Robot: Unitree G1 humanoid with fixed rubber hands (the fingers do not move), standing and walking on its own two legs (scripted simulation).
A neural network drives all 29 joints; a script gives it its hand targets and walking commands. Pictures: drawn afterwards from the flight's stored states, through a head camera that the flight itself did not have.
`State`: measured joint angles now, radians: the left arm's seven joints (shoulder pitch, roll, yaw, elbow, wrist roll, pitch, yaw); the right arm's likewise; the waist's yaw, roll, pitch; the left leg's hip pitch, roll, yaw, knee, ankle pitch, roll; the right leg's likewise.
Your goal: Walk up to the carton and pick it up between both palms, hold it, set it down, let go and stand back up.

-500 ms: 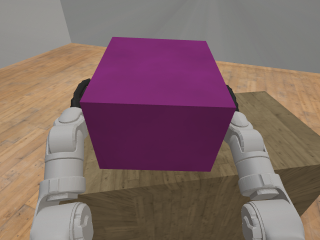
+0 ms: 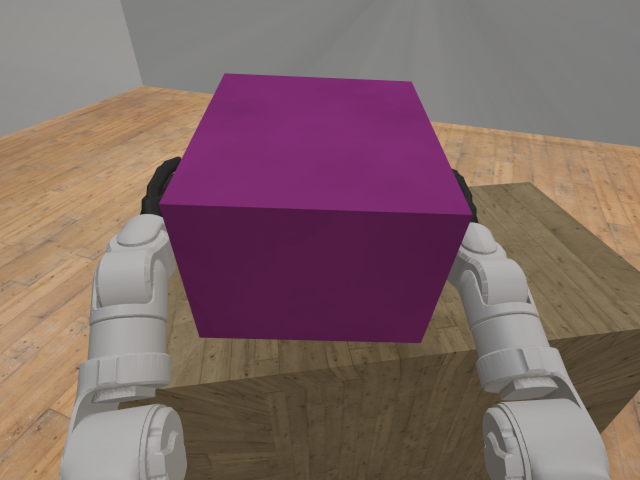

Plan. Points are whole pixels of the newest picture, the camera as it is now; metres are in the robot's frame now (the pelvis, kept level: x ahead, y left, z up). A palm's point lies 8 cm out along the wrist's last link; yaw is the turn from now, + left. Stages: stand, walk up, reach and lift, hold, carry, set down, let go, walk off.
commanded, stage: hold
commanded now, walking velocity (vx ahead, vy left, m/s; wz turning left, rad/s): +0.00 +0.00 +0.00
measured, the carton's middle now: (315, 197) +0.42 -0.03 +0.21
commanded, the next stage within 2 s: none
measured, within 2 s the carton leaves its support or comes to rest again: neither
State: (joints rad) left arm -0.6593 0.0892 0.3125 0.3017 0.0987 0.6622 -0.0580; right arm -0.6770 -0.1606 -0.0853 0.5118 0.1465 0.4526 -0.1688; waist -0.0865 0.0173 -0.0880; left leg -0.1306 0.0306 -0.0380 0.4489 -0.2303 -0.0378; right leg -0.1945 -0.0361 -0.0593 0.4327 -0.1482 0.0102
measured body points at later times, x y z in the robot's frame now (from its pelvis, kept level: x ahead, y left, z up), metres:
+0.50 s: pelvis +0.00 +0.00 +0.00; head -0.07 +0.00 +0.44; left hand +0.38 +0.16 +0.22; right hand +0.37 -0.21 +0.20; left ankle +0.02 +0.15 -0.74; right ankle +0.06 -0.12 -0.74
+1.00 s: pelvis +0.00 +0.00 +0.00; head -0.07 +0.00 +0.44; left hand +0.38 +0.16 +0.22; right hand +0.37 -0.21 +0.20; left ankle +0.02 +0.15 -0.74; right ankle +0.06 -0.12 -0.74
